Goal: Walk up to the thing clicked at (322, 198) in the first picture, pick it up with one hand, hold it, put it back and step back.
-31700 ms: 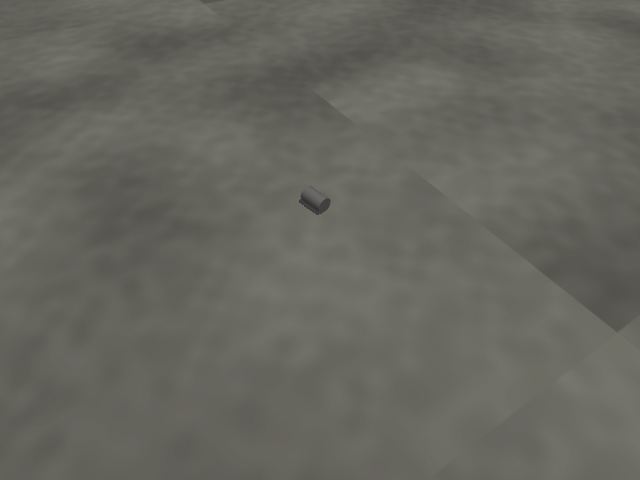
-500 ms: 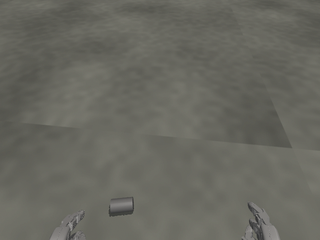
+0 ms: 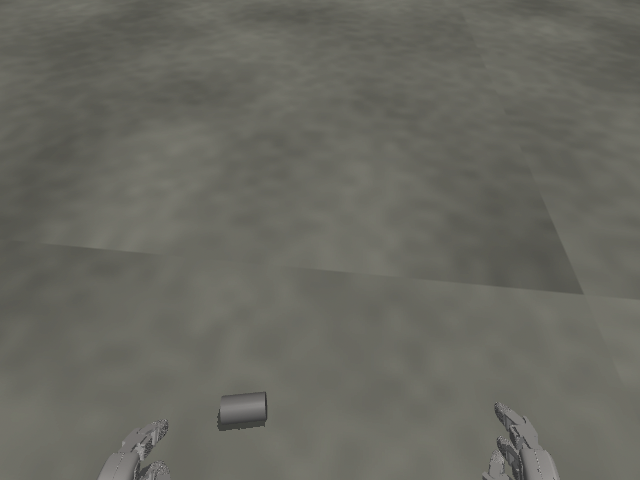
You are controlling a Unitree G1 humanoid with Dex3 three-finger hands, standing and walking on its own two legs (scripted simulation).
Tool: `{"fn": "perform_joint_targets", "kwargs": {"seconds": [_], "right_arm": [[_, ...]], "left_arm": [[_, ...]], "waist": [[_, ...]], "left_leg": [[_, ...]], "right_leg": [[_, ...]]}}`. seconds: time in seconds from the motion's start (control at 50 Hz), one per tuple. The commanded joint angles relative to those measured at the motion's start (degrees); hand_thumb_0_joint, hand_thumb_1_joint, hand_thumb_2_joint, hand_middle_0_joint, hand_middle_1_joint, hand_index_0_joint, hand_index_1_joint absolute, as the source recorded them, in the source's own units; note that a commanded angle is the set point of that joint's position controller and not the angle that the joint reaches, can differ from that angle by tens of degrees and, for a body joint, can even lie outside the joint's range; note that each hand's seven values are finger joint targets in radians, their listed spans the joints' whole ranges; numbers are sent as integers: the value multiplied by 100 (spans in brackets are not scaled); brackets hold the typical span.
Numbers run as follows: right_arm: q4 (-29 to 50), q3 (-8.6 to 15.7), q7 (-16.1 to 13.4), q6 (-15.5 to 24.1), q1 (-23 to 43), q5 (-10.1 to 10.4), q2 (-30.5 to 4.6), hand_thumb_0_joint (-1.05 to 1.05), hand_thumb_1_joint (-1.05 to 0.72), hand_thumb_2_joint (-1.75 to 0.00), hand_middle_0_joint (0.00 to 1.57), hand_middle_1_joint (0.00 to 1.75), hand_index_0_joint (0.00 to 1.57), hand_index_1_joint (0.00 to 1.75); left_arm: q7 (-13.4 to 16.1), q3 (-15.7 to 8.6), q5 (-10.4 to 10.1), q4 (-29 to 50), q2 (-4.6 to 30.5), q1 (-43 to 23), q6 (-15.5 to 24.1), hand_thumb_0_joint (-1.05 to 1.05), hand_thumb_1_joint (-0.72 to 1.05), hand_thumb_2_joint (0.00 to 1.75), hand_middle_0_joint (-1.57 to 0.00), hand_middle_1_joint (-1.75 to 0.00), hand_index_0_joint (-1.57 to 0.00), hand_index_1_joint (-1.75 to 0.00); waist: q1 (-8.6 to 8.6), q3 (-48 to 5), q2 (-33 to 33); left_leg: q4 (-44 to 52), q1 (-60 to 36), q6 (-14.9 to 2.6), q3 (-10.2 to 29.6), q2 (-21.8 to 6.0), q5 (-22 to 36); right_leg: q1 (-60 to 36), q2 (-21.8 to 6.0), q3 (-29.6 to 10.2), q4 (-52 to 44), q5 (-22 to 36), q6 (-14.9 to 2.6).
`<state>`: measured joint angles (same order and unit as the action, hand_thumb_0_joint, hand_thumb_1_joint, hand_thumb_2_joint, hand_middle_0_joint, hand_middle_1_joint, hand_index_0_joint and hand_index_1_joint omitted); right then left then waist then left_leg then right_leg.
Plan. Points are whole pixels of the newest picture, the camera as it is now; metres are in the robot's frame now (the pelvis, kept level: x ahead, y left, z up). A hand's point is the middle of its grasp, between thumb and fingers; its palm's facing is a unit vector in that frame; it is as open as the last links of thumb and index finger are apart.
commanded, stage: stand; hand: left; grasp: from above
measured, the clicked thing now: (244, 407) +0.49 +0.21 -0.67
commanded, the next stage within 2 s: none
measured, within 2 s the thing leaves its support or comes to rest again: neither
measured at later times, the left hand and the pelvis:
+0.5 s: hand out of the picture +0.06 +0.24 -0.11, palm faces +0.01 -0.95 -0.32, open 7.4 cm; pelvis +0.00 +0.01 +0.05, yaw -1 degrees
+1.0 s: hand out of the picture +0.04 +0.24 -0.09, palm faces +0.00 -0.94 -0.35, open 7.4 cm; pelvis -0.02 -0.01 +0.06, yaw -2 degrees
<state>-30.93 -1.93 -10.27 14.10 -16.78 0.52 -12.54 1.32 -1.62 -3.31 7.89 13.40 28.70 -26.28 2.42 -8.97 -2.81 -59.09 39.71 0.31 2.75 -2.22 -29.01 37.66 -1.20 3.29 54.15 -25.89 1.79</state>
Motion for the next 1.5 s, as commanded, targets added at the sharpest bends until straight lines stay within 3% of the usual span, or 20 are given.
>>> {"fn": "perform_joint_targets", "kwargs": {"seconds": [0.0, 0.02, 0.04, 0.08, 0.1, 0.14, 0.26, 0.32, 0.38, 0.46, 0.58, 0.66, 0.68, 0.76, 0.88, 1.1, 1.16, 1.26, 1.3, 1.48], "right_arm": [[903, 331, -92, 318, 403, -10, -743, 0, -90, -90, 20, 30, 20, 30], [-520, 567, 250, -345, 792, -795, -1424, 0, -90, -90, 20, 30, 20, 30], [-498, 642, 443, -608, 805, -755, -1444, 0, -90, -90, 20, 30, 20, 30], [-436, 704, 634, -789, 762, -698, -1567, 0, -90, -90, 20, 30, 20, 30], [-641, 677, 740, -820, 694, -547, -1364, 0, -90, -90, 20, 30, 20, 30], [-790, 661, 866, -880, 735, -372, -1238, 0, -90, -90, 20, 30, 20, 30], [-1426, 724, 929, -1082, 819, -390, -1240, 0, -90, -90, 20, 30, 20, 30], [-1698, 730, 901, -1110, 759, -359, -1308, 0, -90, -90, 20, 30, 20, 30], [-1918, 707, 846, -1157, 799, -332, -1345, 0, -90, -90, 20, 30, 20, 30], [-2216, 696, 811, -1211, 807, -288, -1427, 0, -90, -90, 20, 30, 20, 30], [-2562, 681, 797, -1238, 739, -245, -1459, 0, -90, -90, 20, 30, 20, 30], [-2689, 661, 814, -1263, 826, -241, -1471, 0, -90, -90, 20, 30, 20, 30], [-2725, 659, 819, -1282, 834, -239, -1477, 0, -90, -90, 20, 30, 20, 30], [-2787, 654, 849, -1278, 940, -234, -1481, 0, -90, -90, 20, 30, 20, 30], [-2858, 652, 885, -1296, 933, -229, -1544, 0, -90, -90, 20, 30, 20, 30], [-2974, 570, 928, -1292, 907, -205, -1530, 0, -90, -90, 20, 30, 20, 30], [-3026, 560, 942, -1314, 838, -194, -1561, 0, -90, -90, 20, 30, 20, 30], [-3034, 548, 952, -1299, 827, -193, -1601, 0, -90, -90, 20, 30, 20, 30], [-3046, 542, 937, -1268, 883, -193, -1637, 0, -90, -90, 20, 30, 20, 30], [-3125, 490, 899, -1269, 940, -172, -1610, 0, -90, -90, 20, 30, 20, 30]], "left_arm": [[25, -330, 52, 1073, 549, -97, 293, 0, 90, 90, -20, -30, -20, -30], [231, -376, 646, -938, 1047, -1826, 1503, 0, 90, 90, -20, -30, -20, -30], [205, -450, 712, -1874, 1051, -1167, 1888, 0, 90, 90, -20, -30, -20, -30], [142, -367, 716, -2437, 1263, -1143, 2215, 0, 90, 90, -20, -30, -20, -30], [118, -358, 746, -2691, 1263, -1325, 2316, 0, 90, 90, -20, -30, -20, -30], [79, -376, 649, -3166, 1256, -1575, 2360, 0, 90, 90, -20, -30, -20, -30], [109, -358, 612, -4513, 1224, -1955, 2606, 0, 90, 90, -20, -30, -20, -30], [110, -329, 578, -5067, 1119, -1841, 2659, 0, 90, 90, -20, -30, -20, -30], [117, -321, 553, -5506, 1152, -1877, 2677, 0, 90, 90, -20, -30, -20, -30], [117, -297, 539, -6016, 1200, -1799, 2671, 0, 90, 90, -20, -30, -20, -30], [126, -252, 511, -6450, 1238, -1936, 2692, 0, 90, 90, -20, -30, -20, -30], [125, -237, 516, -6649, 1247, -1981, 2681, 0, 90, 90, -20, -30, -20, -30], [117, -235, 523, -6702, 1256, -2010, 2672, 0, 90, 90, -20, -30, -20, -30], [94, -238, 519, -6796, 1291, -1999, 2691, 0, 90, 90, -20, -30, -20, -30], [53, -248, 518, -6900, 1379, -1969, 2693, 0, 90, 90, -20, -30, -20, -30], [49, -249, 473, -6936, 1557, -2236, 2749, 0, 90, 90, -20, -30, -20, -30], [42, -222, 479, -6960, 1567, -2215, 2743, 0, 90, 90, -20, -30, -20, -30], [17, -238, 458, -6942, 1619, -2274, 2753, 0, 90, 90, -20, -30, -20, -30], [9, -235, 435, -6952, 1567, -2254, 2766, 0, 90, 90, -20, -30, -20, -30], [-7, -203, 423, -6994, 1472, -2357, 2730, 0, 90, 90, -20, -30, -20, -30]], "waist": [[-1, -399, -75], [-412, 912, 218], [-460, 452, 425], [-359, 143, 227], [-333, 60, 386], [-342, 164, 702], [-297, 516, 222], [-337, 443, -19], [-341, 582, 9], [-364, 839, 102], [-301, 881, 145], [-330, 1086, 172], [-309, 1272, 255], [-346, 1245, 294], [-329, 1406, 221], [-233, 1186, 415], [-226, 1358, 505], [-238, 1146, 443], [-278, 940, 244], [-252, 926, 316]], "left_leg": [[1194, -435, -59, 88, 141, 1010], [1700, -726, -351, 314, -199, 1998], [1650, -1112, -386, 201, -158, 2218], [1616, -1433, -397, 239, -74, 1891], [1634, -1502, -352, 70, 10, 1916], [1749, -1682, -303, -40, 133, 1485], [2506, -2023, -329, 171, -51, 1388], [2837, -2407, -322, 358, -236, 2137], [3207, -2640, -284, 383, -303, 2337], [3562, -2731, -223, 338, -293, 2012], [3794, -3109, -169, 199, -309, 2298], [4050, -3052, -174, 234, -345, 1921], [4183, -2845, -153, 271, -320, 1513], [4284, -2978, -137, 254, -340, 1417], [4478, -2816, -125, 288, -357, 689], [4203, -3171, -122, 103, -354, 1430], [4147, -3120, -115, 65, -308, 1268], [4148, -3153, -119, 64, -358, 1398], [4160, -3255, -118, 81, -422, 1782], [4214, -3273, -113, 53, -478, 2036]], "right_leg": [[-280, 233, 114, -809, 771, -158], [-998, -158, -371, -820, 845, -464], [-1223, -207, -582, -1030, 927, -591], [-1456, -278, -750, -1165, 1235, -634], [-1687, -388, -805, -1220, 1500, -606], [-1603, -484, -910, -1597, 1180, -566], [-1862, -432, -705, -2031, 1268, -338], [-2211, -380, -518, -2041, 1878, -281], [-2407, -373, -519, -2290, 2049, -275], [-2641, -404, -550, -2724, 1904, -270], [-2837, -473, -619, -3069, 2098, -239], [-2866, -473, -626, -3248, 1866, -213], [-2856, -439, -598, -3321, 1632, -193], [-2826, -474, -663, -3452, 1544, -209], [-2687, -417, -703, -3581, 1049, -207], [-2626, -567, -925, -3808, 1114, -250], [-2448, -565, -994, -3981, 619, -245], [-2587, -597, -1023, -3923, 808, -269], [-2822, -587, -942, -3747, 1511, -283], [-2925, -540, -825, -3628, 1983, -263]]}}
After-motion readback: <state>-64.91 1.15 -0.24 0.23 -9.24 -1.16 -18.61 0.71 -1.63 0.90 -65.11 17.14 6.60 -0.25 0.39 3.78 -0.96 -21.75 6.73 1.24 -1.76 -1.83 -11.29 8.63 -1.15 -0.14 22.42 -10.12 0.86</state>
